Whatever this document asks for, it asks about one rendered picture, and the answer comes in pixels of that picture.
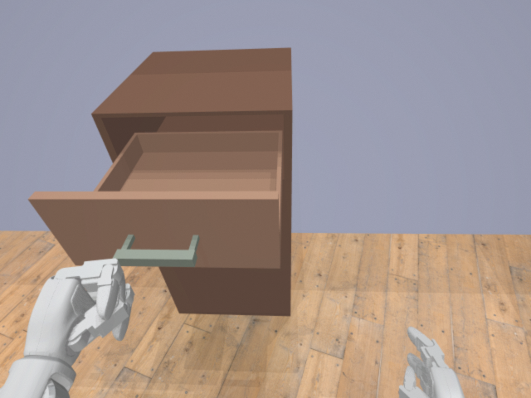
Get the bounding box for robot left forearm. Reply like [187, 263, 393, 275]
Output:
[0, 356, 76, 398]

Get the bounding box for robot right hand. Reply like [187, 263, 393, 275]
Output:
[399, 327, 465, 398]

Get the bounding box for cabinet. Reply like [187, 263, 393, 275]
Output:
[91, 47, 292, 316]

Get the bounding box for robot left hand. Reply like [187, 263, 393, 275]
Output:
[23, 259, 135, 366]

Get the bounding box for drawer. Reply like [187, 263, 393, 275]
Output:
[28, 130, 283, 269]

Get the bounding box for handle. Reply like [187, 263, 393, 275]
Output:
[113, 235, 200, 267]

